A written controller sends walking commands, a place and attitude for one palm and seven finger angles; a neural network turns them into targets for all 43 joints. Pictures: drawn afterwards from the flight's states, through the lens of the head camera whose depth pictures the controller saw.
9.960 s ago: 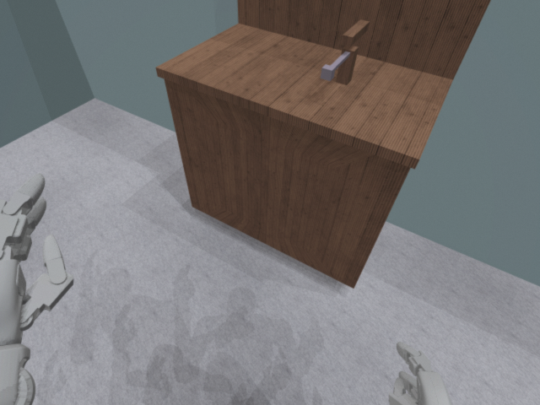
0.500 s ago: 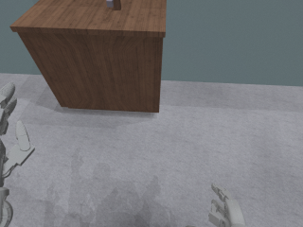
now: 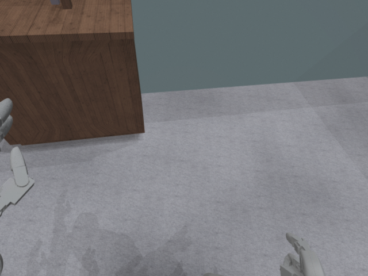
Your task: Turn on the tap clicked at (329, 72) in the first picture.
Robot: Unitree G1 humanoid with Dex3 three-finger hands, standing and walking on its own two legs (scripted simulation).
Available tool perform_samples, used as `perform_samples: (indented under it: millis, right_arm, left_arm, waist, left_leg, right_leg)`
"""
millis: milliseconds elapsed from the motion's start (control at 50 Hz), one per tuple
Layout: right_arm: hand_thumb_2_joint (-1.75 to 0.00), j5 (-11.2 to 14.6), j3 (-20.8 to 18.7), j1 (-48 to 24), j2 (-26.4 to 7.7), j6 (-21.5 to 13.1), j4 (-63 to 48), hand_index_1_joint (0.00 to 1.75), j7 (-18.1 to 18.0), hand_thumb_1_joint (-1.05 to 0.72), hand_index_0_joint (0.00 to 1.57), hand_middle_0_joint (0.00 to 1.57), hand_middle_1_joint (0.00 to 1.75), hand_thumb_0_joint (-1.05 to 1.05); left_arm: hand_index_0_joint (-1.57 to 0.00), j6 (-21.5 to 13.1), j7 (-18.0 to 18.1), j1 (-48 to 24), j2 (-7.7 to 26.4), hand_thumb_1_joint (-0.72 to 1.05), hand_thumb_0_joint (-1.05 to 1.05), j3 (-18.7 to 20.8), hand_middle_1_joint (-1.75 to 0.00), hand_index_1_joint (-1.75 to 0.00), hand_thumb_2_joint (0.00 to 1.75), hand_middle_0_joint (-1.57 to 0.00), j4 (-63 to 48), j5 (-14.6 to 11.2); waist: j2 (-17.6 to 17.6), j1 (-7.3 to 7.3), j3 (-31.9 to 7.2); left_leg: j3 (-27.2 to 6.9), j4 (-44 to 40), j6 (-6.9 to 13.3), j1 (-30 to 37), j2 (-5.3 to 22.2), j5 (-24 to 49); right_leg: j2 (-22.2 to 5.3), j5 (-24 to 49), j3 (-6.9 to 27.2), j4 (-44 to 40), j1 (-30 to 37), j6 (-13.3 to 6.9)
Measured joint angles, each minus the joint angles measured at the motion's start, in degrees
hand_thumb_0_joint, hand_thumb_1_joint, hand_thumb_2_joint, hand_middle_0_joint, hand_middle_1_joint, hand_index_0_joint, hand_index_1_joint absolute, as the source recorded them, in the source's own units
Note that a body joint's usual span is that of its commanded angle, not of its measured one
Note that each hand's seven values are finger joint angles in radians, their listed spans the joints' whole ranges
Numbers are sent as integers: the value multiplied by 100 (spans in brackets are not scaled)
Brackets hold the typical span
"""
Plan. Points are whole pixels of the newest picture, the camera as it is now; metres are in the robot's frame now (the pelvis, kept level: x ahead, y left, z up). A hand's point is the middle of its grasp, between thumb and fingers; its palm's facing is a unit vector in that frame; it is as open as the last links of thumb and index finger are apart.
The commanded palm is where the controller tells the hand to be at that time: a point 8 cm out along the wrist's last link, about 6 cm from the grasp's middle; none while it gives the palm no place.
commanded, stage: turn to face it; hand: left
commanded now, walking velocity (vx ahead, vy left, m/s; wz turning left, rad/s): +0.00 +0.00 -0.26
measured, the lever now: out of the picture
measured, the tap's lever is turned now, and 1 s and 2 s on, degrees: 0 0 0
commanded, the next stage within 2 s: take the last steps up to it in 0.06 s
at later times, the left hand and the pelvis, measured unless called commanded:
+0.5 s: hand (60, 195) +0.20 +0.19 +0.18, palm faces +0.32 -0.82 -0.48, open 7.4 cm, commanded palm +0.15 +0.24 +0.19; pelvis -0.03 -0.03 +0.01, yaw -3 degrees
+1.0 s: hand (47, 162) +0.24 +0.23 +0.18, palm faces +0.41 -0.78 -0.48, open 7.4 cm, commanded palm +0.19 +0.27 +0.19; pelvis +0.04 -0.01 +0.01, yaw +1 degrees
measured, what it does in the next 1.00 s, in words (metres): steps on the spot: right foot, then left foot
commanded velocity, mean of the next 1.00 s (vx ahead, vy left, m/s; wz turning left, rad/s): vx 0.26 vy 0.13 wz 0.02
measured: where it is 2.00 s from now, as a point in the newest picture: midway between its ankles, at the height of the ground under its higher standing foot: (154, 261)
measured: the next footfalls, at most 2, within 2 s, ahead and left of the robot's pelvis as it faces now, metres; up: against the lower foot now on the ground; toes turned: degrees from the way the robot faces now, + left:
right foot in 0.22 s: +0.03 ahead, -0.14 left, +0.00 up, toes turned -11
left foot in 0.56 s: +0.04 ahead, +0.11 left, +0.00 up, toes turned +5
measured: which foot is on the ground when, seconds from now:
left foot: down 0.00-0.22, up 0.24-0.54, down 0.56-0.78, up 0.80-1.00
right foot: up 0.00-0.20, down 0.22-1.00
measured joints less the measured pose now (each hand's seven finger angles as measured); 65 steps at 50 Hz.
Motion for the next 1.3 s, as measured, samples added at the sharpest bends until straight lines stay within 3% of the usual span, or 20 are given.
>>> perform_samples:
  millis: [80, 200, 240, 300, 360, 460, 560, 580, 640, 680, 740, 780, 840, 880, 920, 1000, 1120, 1180, 1240, 1300]
  right_arm:
    - [-90, -7, 117, 46, 281, -240, -51, 30, 52, -91, 20, 20, 29, 1]
    - [-90, 10, 432, 40, 642, -482, -76, 30, 231, -90, 21, 20, 29, 1]
    - [-90, 14, 485, -36, 659, -477, -18, 30, 249, -90, 21, 21, 30, 1]
    - [-90, 29, 472, -122, 563, -312, 206, 30, 217, -90, 21, 21, 30, 1]
    - [-90, -1, 407, -110, 400, -139, 355, 30, 144, -90, 21, 21, 30, 1]
    - [-90, -38, 165, 177, 126, -77, 435, 30, 1, -91, 21, 21, 29, 2]
    - [-90, -72, -43, 436, -133, -236, 431, 30, -105, -91, 20, 20, 29, 2]
    - [-90, -70, -82, 445, -150, -279, 412, 30, -131, -91, 20, 20, 29, 2]
    - [-90, -45, -109, 357, -17, -390, 422, 30, -160, -91, 20, 20, 29, 2]
    - [-90, -31, -66, 308, 130, -481, 443, 30, -140, -91, 20, 20, 29, 2]
    - [-90, -28, 81, 256, 345, -587, 437, 30, -65, -91, 20, 20, 29, 2]
    - [-90, -35, 186, 237, 442, -623, 389, 30, -18, -91, 20, 20, 29, 1]
    - [-90, -25, 220, 114, 472, -530, 522, 30, 65, -91, 20, 20, 29, 1]
    - [-90, -21, 238, 24, 444, -418, 635, 30, 110, -90, 21, 20, 29, 1]
    - [-90, -31, 254, -28, 393, -333, 658, 30, 123, -90, 21, 21, 29, 1]
    - [-90, -53, 221, -24, 298, -267, 514, 30, 114, -90, 21, 21, 29, 2]
    - [-90, -74, 52, 36, 63, -391, 264, 30, 18, -91, 21, 20, 29, 2]
    - [-90, -34, -77, -157, 142, -470, 203, 30, -38, -91, 21, 20, 29, 2]
    - [-90, 14, -19, -359, 383, -509, 215, 30, -2, -91, 20, 20, 29, 1]
    - [-90, 33, 116, -368, 594, -608, 189, 30, 74, -91, 20, 20, 29, 1]
  left_arm:
    - [-21, 32, -13, -118, -141, 89, 1, -108, -30, -30, 89, -21, 216, 65]
    - [-21, 39, -26, -223, -165, 89, 1, -185, -30, -30, 90, -20, 325, 49]
    - [-21, 12, -40, -355, -161, 89, 1, -198, -30, -30, 90, -20, 411, 73]
    - [-21, 56, -54, -409, -226, 89, 1, -322, -30, -30, 89, -21, 460, 16]
    - [-22, -1, -50, -66, -242, 89, 1, -301, -30, -30, 89, -21, 357, -6]
    - [-22, -131, -11, 317, -107, 88, 1, -183, -30, -30, 89, -21, 261, 34]
    - [-22, -168, 110, 174, -197, 88, 1, -182, -30, -30, 89, -21, 223, 77]
    - [-22, -179, 128, 108, -217, 89, 1, -178, -30, -30, 89, -21, 217, 79]
    - [-21, -249, 143, -109, -247, 89, 1, -147, -30, -30, 89, -21, 460, 125]
    - [-21, -223, 109, -208, -255, 89, 1, -156, -30, -30, 89, -21, 669, 160]
    - [-21, -182, 75, -199, -269, 89, 1, -194, -30, -30, 90, -20, 712, 134]
    - [-21, -196, 53, -150, -246, 89, 2, -218, -30, -30, 90, -20, 618, 143]
    - [-21, -271, -30, -275, -281, 89, 1, -338, -30, -30, 89, -21, 614, 134]
    - [-22, -323, -77, -303, -336, 89, 1, -338, -30, -30, 89, -21, 656, 77]
    - [-22, -395, -86, -221, -387, 89, 1, -287, -30, -30, 89, -21, 705, 63]
    - [-22, -429, -60, -32, -373, 89, 1, -213, -30, -30, 89, -21, 679, 73]
    - [-22, -310, 45, 25, -364, 89, 1, -256, -30, -30, 89, -21, 231, 106]
    - [-21, -349, 94, -312, -200, 89, 1, -135, -30, -30, 89, -21, 202, 92]
    - [-21, -283, 78, -524, -70, 89, 1, -30, -30, -30, 89, -21, 428, 55]
    - [-21, -227, 49, -307, -51, 89, 2, 41, -30, -30, 89, -20, 226, 10]
  waist:
    - [202, 57, -80]
    - [490, 117, -39]
    - [632, 68, 61]
    - [639, -56, 97]
    - [543, -184, 41]
    - [313, -175, -99]
    - [236, -59, -142]
    - [228, -57, -130]
    - [162, -55, -126]
    - [240, -109, -189]
    - [375, -118, -234]
    - [473, -99, -235]
    - [648, -68, -153]
    - [626, 9, -112]
    - [607, 24, -81]
    - [409, 54, 57]
    - [220, 202, 213]
    - [87, 153, 324]
    - [81, -8, 294]
    - [130, -96, 204]
  left_leg:
    - [51, 10, -40, 63, 249, -72]
    - [169, 343, -252, -76, 632, -177]
    - [101, 689, -262, -246, 765, -303]
    - [-251, 1786, -176, -700, 456, -957]
    - [-299, 2526, -159, -1066, 198, -791]
    - [-54, 1555, -59, -934, 125, -594]
    - [100, -92, 83, -110, 84, -348]
    - [107, -275, 86, -19, 61, 34]
    - [159, 7, 71, -25, -1, 159]
    - [104, 62, 94, -16, 9, 17]
    - [49, 112, 39, 9, 52, -71]
    - [13, 372, -15, -77, 83, -234]
    - [-196, 1774, 23, -626, 57, -713]
    - [-287, 2791, -39, -1077, -12, -690]
    - [-289, 3160, -86, -1421, 52, -445]
    - [-72, 2007, -65, -1496, 258, -54]
    - [403, -44, 35, -623, 179, 394]
    - [513, 117, 98, -511, 86, 557]
    - [524, 282, 178, -497, 109, 212]
    - [587, 76, 158, -365, 156, 201]
  right_leg:
    - [-127, -704, -305, 1320, -184, 262]
    - [-338, -245, -674, -201, 703, 352]
    - [-266, 237, -784, -416, 785, 87]
    - [-315, 74, -809, -275, 685, -142]
    - [-398, 204, -763, -528, 718, -143]
    - [-554, 408, -748, -895, 773, -113]
    - [-687, 223, -788, -627, 761, 23]
    - [-726, 106, -785, -423, 714, 61]
    - [-728, -854, -584, 690, 413, 135]
    - [-676, -1060, -616, 1212, 256, 186]
    - [-624, -1035, -813, 701, 420, 240]
    - [-588, -465, -947, -52, 685, 146]
    - [-597, -232, -1110, 57, 729, -129]
    - [-657, -306, -1097, -66, 836, -136]
    - [-711, -215, -1097, -352, 983, -57]
    - [-910, -98, -1076, -758, 1218, 53]
    - [-1154, -457, -933, -494, 1376, 364]
    - [-1213, -1081, -583, 1021, 874, 315]
    - [-966, -1447, -432, 2680, 100, 269]
    - [-899, -1214, -648, 2648, -362, 292]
